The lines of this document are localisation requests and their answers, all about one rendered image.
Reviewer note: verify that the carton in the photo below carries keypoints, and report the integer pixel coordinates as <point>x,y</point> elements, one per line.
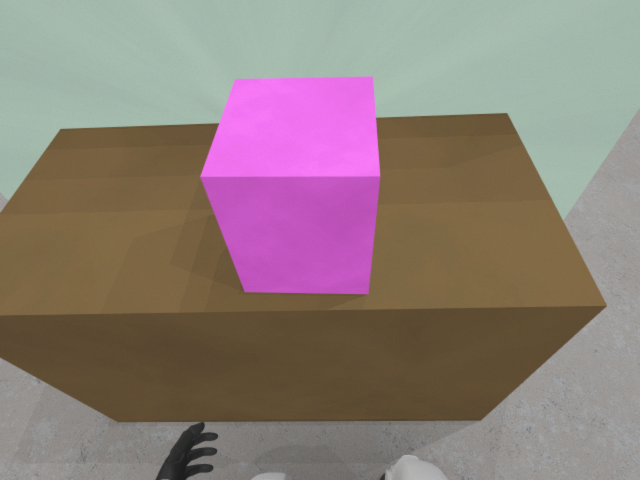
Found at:
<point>293,179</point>

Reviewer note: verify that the pedestal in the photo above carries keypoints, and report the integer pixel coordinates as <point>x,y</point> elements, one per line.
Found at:
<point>118,289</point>

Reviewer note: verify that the right robot thigh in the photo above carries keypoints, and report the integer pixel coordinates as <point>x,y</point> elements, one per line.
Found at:
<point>414,470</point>

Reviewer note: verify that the right robot shin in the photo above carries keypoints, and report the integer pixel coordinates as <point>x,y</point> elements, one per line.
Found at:
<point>407,457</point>

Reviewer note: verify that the left robot hand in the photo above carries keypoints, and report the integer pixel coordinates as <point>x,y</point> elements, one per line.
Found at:
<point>175,466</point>

